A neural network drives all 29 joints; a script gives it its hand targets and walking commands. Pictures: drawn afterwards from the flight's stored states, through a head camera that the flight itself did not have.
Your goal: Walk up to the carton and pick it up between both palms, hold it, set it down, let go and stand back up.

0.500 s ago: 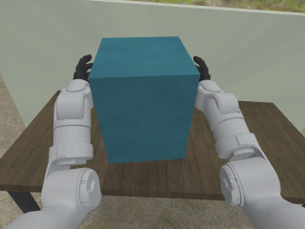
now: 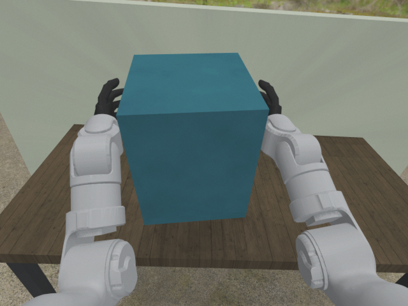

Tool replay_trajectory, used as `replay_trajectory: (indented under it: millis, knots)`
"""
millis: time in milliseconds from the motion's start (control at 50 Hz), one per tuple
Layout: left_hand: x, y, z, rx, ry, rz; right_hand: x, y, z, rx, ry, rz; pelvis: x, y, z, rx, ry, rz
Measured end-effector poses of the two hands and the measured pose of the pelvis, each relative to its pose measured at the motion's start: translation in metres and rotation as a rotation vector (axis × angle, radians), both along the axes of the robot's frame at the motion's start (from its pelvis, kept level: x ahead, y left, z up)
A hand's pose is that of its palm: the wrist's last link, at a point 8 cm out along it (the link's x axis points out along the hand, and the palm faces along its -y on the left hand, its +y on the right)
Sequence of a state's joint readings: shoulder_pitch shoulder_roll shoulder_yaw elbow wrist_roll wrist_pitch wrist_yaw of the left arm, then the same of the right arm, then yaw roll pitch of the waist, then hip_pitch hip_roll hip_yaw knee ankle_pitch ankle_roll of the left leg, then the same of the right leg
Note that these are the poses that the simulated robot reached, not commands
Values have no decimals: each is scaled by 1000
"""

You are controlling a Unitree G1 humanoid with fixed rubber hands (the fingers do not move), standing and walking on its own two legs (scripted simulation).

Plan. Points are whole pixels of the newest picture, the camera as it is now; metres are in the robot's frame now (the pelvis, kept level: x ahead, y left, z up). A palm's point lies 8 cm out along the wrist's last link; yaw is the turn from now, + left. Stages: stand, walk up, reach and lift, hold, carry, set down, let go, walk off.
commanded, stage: hold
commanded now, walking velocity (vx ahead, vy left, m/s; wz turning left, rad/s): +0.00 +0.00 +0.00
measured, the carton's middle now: (191, 138) +0.37 +0.00 +0.21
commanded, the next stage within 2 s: none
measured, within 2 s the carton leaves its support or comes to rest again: neither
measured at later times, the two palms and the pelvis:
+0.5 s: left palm (106, 119) +0.36 +0.15 +0.25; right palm (269, 116) +0.36 -0.14 +0.26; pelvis -0.01 +0.00 +0.00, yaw +0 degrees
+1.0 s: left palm (107, 120) +0.36 +0.15 +0.25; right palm (269, 119) +0.36 -0.14 +0.26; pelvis +0.00 +0.00 +0.00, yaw +0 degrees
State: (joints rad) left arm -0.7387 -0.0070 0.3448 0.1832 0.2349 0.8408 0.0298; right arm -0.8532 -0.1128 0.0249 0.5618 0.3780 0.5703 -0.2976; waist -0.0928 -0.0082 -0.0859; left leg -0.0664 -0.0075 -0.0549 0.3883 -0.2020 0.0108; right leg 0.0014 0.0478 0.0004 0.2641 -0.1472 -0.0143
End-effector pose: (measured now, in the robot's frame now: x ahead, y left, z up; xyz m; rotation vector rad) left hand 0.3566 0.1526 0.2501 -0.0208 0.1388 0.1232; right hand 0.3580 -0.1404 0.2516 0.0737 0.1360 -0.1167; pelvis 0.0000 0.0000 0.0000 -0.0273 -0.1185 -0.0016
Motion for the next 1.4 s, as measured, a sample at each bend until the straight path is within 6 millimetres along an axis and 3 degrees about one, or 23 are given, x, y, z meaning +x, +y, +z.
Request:
replay_trajectory:
  millis: [340, 920, 1400]
  knots:
    - [-1, 1, 4, 0, 18, 4, 0, 1, 8, -13, 15, 1, -11, -3, 0, 6, 17, -6]
    - [2, 0, 1, -3, 7, 4, 3, 0, 3, -7, 6, 2, -2, -3, 0, 2, 10, 3]
    - [0, 1, 4, 4, 9, 2, 1, 0, 7, -7, 8, -1, -8, -3, 0, 4, 19, -3]
